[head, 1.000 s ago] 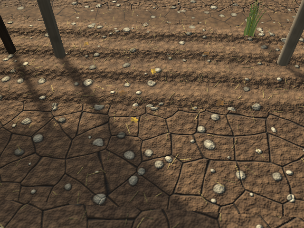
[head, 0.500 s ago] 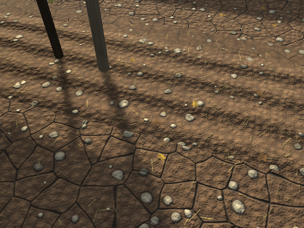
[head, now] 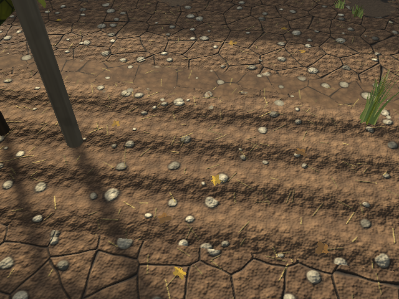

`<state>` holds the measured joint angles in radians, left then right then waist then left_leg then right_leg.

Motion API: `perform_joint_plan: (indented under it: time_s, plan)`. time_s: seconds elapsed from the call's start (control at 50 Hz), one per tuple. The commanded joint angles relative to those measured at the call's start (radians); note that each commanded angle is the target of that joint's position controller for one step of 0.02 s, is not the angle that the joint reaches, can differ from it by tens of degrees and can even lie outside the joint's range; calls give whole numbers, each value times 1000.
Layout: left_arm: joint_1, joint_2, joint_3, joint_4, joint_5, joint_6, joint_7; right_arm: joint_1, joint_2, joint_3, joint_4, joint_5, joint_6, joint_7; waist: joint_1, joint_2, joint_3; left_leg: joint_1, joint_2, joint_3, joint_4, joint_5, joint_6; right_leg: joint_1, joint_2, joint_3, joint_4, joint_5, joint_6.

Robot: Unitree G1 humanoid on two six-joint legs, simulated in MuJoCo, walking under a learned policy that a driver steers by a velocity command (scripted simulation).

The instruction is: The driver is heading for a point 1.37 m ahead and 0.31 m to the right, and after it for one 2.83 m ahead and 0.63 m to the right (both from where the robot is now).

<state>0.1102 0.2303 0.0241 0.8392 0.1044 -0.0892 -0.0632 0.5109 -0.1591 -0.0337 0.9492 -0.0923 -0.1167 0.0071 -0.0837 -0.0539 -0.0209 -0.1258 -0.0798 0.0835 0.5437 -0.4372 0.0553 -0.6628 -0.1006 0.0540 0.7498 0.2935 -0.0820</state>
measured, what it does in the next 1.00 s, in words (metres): goes down: right foot 0.17 m lower, then left foot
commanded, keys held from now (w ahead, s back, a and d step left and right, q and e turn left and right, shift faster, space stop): w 0.90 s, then w+e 0.10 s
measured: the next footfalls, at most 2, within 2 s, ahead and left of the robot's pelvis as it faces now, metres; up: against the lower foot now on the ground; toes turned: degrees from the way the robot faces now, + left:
right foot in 0.22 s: +0.32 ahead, -0.16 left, -0.17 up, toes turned -2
left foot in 0.64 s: +0.52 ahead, +0.11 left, -0.17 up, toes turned +1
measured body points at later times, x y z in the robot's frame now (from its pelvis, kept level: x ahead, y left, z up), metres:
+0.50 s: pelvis +0.30 -0.04 -0.15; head +0.32 -0.03 +0.30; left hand +0.30 +0.22 -0.30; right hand +0.47 -0.29 -0.25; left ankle +0.45 +0.12 -0.83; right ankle +0.28 -0.15 -0.89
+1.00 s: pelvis +0.55 +0.04 -0.14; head +0.57 +0.06 +0.31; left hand +0.74 +0.28 -0.26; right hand +0.51 -0.22 -0.27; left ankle +0.48 +0.11 -0.89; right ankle +0.73 -0.15 -0.82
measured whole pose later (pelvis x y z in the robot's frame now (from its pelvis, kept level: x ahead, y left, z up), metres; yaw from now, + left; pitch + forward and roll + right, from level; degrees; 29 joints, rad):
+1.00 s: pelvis +0.55 +0.04 -0.14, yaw -1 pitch +3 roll +0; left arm 0.04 0.25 0.09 0.90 -0.02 -0.06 0.00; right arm 0.40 -0.20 -0.07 1.01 0.00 -0.09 -0.02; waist -0.06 -0.04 -0.03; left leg -0.07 -0.05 0.05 0.22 -0.21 0.07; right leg -0.72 -0.08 0.05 0.70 0.09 -0.04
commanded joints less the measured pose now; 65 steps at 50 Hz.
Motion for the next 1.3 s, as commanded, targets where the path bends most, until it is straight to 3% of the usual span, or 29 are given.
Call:
perform_joint_plan:
  time_s: [0.02, 0.06, 0.08, 0.1, 0.16, 0.18, 0.2, 0.22, 0.24, 0.28, 0.3, 0.32, 0.38, 0.44, 0.54, 0.62, 0.64, 0.66, 0.68, 0.7, 0.74, 0.78, 0.98, 1.12, 1.2, 1.22, 1.24, 1.26, 1.3]
  plan:
    - [40, -3, -19, -54, 5, 16, -5, -35, -47, 21, -37, -12, -22, 16, 63, 72, 103, -441, 192, -163, -65, 107, 173, 287, -4, -29, -58, 253, 16]
    - [-67, 49, -11, -94, 8, 28, 8, 70, -40, 34, 0, 9, -30, 20, 16, 29, 160, -269, 238, -236, 20, 53, 184, 138, -27, -16, -153, 158, 30]
    - [-199, 98, 22, -143, -179, 18, 11, -37, -196, -26, -21, 192, 5, -43, 22, 78, 197, -216, 261, -302, 95, 223, 164, 17, 18, 40, -200, 65, 22]
    - [-253, 79, 11, -153, -198, 14, 5, 22, -199, -26, -2, 180, 24, -66, -8, 36, 176, -93, 283, -297, 182, 258, 151, -53, 0, 54, -236, 47, 26]
    - [-247, 17, -1, -118, -153, 5, -40, 110, -128, -28, 35, 132, 73, -80, -73, 46, 118, 43, 241, -267, 351, 295, 122, 19, -11, 24, -426, 92, 30]
    - [-196, 22, 7, -97, -144, -1, -43, 110, -119, -28, 44, 122, 78, -72, -51, 35, 88, 16, 231, -261, 428, 379, 118, 133, -3, 2, -448, 86, 13]
    - [31, 68, 34, -23, -149, 6, -29, 63, -136, -37, 47, 107, 78, -63, 72, 35, 17, -96, 222, -243, 622, 425, 105, 400, -9, -11, -470, 101, -21]
    - [267, 130, 64, 63, -133, 15, -11, 74, -108, -34, 65, 108, 57, -37, 165, -55, -90, -300, 122, -158, 927, 290, 50, 750, -11, -62, -398, 240, -43]
    - [421, 172, 57, 112, -110, 10, -3, 158, -21, -16, 73, 127, 28, -18, 188, -223, -238, -716, -4, -173, 1404, -465, -11, 1205, -169, 62, -36, 631, -138]
    - [500, 239, 85, 140, -137, 19, 25, 31, -120, -13, -56, 190, -26, -16, 259, -252, -447, -1043, 53, -272, 1524, -355, -39, 1352, -361, 452, -143, 28, -333]
    - [420, 224, 79, 132, -122, 30, 47, -87, -105, -1, -104, 194, -23, -28, 211, -93, -383, -1086, 127, -188, 1395, -170, -41, 1198, -362, 556, -332, -481, -314]
    - [265, 174, 62, 88, -110, 32, 56, -152, -105, -4, -113, 170, -2, -51, 165, 58, -252, -1024, 153, -117, 1392, -80, -57, 937, -366, 592, -444, -584, -301]
    - [-2, 86, 22, 54, -99, -9, 51, -168, -61, -18, -111, 110, 52, -59, -1, 67, 49, -713, 253, -205, 890, 120, -68, 244, -251, 347, -508, -401, -199]
    - [27, 134, 43, 56, -98, -13, 75, -224, -83, -29, -128, 93, 35, -47, 13, -54, 15, -373, 214, -136, 380, 403, -76, 89, -59, 46, -535, -254, -135]
    - [153, 167, 77, 100, -155, 2, 85, -423, -121, -29, -176, 115, 48, -16, 89, -16, 22, -392, 174, -121, 95, 419, -43, 364, -146, 106, -547, -424, -121]
    - [194, 146, 74, 117, -140, 25, 77, -335, -179, -63, -136, 98, 46, -8, 36, 18, -23, -180, 117, -53, -11, 293, 19, 422, -87, 57, -340, -366, -49]
    - [193, 91, 55, 105, -124, 25, 76, -168, -254, -91, -94, 94, 43, -14, -20, 131, -125, 51, 226, -195, -35, 337, 61, 304, -1, -40, -41, -373, -1]
    - [245, 21, 33, 77, -118, 3, 74, -68, -357, -113, -69, 97, 46, -10, -9, 409, -204, 362, 433, -610, -170, 173, 198, -73, 143, -108, 325, -727, 60]
    - [223, 89, 49, 84, -119, -12, 73, -23, -295, -96, -65, 101, 36, -1, -34, 354, -243, 396, 456, -797, -248, 4, 227, -205, 127, 22, 496, -830, 52]
    - [152, 136, 62, 67, -134, -20, 72, -100, -252, -81, -83, 96, 28, 0, -22, 268, -155, 323, 436, -696, -252, -8, 194, -275, 80, 42, 537, -745, 25]
    - [81, 123, 65, 56, -119, -11, 86, -252, -209, -67, -110, 87, 23, 3, 36, 146, -63, 100, 368, -506, -292, 155, 161, -191, 4, 19, 428, -577, 15]
    - [94, 108, 71, 60, -116, 9, 87, -282, -171, -58, -98, 85, 16, 4, 82, 164, -54, 2, 328, -408, -339, 288, 142, -75, -23, 20, 337, -521, 17]
    - [-144, 45, 59, -2, -126, 21, 58, -130, -189, -59, 13, 97, 12, -31, 40, 127, 25, 61, 285, -141, -401, 524, 92, -70, 22, -15, -77, -146, 38]
    - [-297, 31, 43, -72, -135, 19, 13, -69, -196, -66, 73, 94, 29, -35, -5, 117, 103, 248, 344, -36, -325, 684, 80, -91, 65, -72, -196, -275, -9]
    - [-81, 108, 83, -42, -128, 18, -2, -136, -251, -77, 49, 103, 47, -50, 133, 192, -38, 240, 323, 40, 22, 1298, 38, 296, 185, -184, -236, -403, -80]
    - [98, 169, 113, 0, -126, 24, 9, -166, -256, -76, 32, 103, 42, -51, 217, 166, -129, 56, 298, 53, 247, 1186, 5, 597, 145, -87, -245, -330, -129]
    - [267, 279, 140, 15, -113, 32, 29, -132, -180, -45, -17, 88, 17, -33, 220, -46, -271, -395, 152, 58, 672, 654, -65, 1033, -117, 361, -252, -366, -296]
    - [271, 245, 119, 23, -125, 37, 36, -122, -137, -25, -16, 91, -26, -8, 190, -124, -378, -588, 27, -123, 876, -108, -60, 1144, -255, 732, -421, -422, -375]
    - [156, 146, 91, -6, -119, 29, 44, -294, -221, -52, -68, 138, -59, 1, 178, -21, -166, -687, 142, -183, 822, 31, -20, 921, -155, 449, -459, -396, -268]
